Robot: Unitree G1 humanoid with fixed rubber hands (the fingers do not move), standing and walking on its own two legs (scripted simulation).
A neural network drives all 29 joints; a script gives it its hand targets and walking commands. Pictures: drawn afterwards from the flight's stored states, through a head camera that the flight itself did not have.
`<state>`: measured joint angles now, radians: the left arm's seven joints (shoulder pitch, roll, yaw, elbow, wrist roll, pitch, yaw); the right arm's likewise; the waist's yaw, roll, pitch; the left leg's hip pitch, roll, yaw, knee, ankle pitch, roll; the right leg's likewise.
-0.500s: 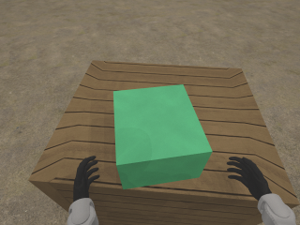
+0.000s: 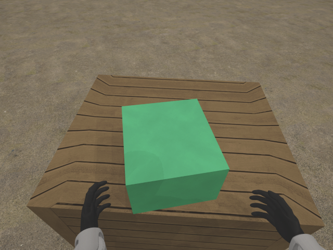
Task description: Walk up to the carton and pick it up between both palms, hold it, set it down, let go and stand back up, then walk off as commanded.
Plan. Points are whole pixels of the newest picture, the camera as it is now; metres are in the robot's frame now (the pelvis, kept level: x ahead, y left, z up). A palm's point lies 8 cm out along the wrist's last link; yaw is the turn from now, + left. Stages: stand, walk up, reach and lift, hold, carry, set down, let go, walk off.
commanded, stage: set down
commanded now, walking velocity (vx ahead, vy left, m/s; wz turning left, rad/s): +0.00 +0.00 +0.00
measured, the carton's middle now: (167, 151) +0.41 +0.04 -0.02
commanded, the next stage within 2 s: none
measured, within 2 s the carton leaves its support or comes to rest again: neither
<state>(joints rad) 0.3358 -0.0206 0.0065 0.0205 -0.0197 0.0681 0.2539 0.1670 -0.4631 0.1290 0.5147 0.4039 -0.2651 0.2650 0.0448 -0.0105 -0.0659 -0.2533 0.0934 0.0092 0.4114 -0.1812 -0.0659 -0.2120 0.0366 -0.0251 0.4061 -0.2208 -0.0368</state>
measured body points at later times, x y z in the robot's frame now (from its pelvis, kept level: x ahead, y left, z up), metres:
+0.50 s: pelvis +0.01 +0.01 +0.00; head +0.01 +0.02 +0.45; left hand +0.20 +0.21 -0.02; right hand +0.22 -0.24 -0.02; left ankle +0.02 +0.16 -0.74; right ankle +0.00 -0.10 -0.74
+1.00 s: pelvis +0.01 +0.01 +0.00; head +0.01 +0.02 +0.45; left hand +0.19 +0.22 -0.04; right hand +0.21 -0.22 -0.04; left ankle +0.02 +0.16 -0.74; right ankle +0.00 -0.10 -0.74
